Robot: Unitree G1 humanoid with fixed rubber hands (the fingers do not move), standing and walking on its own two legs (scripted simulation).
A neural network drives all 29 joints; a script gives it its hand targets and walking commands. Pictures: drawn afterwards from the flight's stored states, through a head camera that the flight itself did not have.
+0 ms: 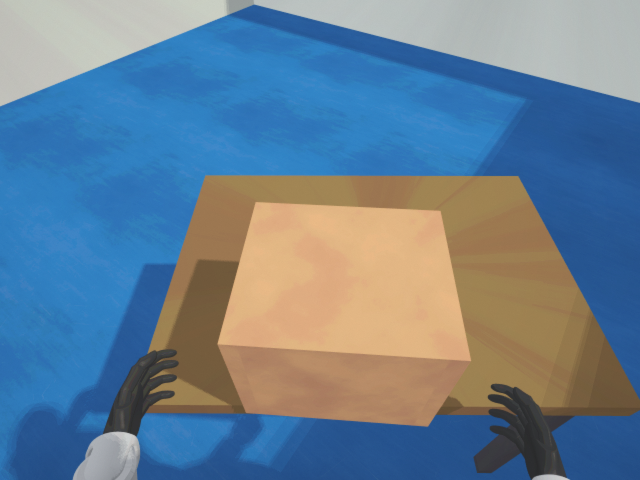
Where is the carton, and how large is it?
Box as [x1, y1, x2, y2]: [218, 202, 470, 426]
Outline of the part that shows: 256,202 218,340 218,346 245,411 252,413 427,426 470,361 440,211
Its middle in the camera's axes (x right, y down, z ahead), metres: +0.03 +0.12 +0.59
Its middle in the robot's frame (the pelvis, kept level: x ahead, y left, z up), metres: +0.35 +0.00 -0.04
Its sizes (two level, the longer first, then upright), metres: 0.281 0.237 0.229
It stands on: a table, 0.61 m high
